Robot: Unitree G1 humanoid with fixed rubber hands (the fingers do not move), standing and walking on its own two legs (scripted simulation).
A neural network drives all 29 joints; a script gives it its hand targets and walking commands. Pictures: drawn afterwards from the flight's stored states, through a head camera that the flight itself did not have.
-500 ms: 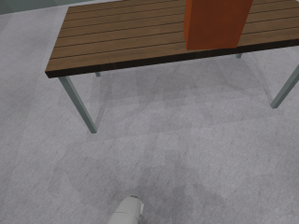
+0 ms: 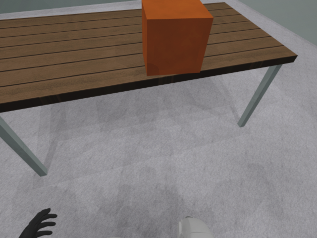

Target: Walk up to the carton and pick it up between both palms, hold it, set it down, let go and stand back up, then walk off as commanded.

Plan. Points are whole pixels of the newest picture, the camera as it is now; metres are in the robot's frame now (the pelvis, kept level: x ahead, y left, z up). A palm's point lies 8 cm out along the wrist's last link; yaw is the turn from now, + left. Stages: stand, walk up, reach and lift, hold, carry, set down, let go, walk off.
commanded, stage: walk up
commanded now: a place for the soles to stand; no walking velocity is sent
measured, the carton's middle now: (172, 38) +0.89 -0.06 +0.04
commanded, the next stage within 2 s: none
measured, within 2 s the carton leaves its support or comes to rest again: neither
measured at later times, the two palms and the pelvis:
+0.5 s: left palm (57, 231) +0.16 +0.26 -0.11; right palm (290, 197) +0.25 -0.38 -0.10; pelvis +0.15 -0.06 -0.01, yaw +3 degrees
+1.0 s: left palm (115, 185) +0.28 +0.13 -0.09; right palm out of the picture +0.34 -0.53 -0.10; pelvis +0.25 -0.20 -0.01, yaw +3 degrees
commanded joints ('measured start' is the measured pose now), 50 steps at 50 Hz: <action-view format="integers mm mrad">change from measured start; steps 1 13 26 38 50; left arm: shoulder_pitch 350 168 34 221 140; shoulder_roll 247 211 270 215 207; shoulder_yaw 99 35 48 93 53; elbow -15 -114 -191 -82 -138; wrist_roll -16 -2 4 -3 11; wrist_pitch -42 -66 -8 -3 -39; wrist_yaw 16 65 59 15 67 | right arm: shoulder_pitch -92 22 155 -89 66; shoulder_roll -239 -187 -382 -342 -204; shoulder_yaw -112 -96 -164 -145 -109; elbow -31 -7 -36 -50 6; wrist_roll -26 3 3 -28 5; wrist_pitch -28 -7 -18 -22 4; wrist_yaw -21 -1 -55 -60 -41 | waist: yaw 259 105 -5 202 108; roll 14 -53 106 230 -49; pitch -168 -58 -31 -85 -33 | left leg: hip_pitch -547 -450 128 -453 -445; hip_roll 2 -29 323 113 -55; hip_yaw -75 37 -899 -280 4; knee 251 260 -434 -15 346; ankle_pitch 15 54 -333 -36 41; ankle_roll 53 -18 339 118 -18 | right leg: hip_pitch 727 499 -269 449 457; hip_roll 7 -129 36 7 -141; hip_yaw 199 120 237 182 146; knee -472 -628 378 -319 -659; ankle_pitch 44 530 -135 60 461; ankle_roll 59 -20 64 56 65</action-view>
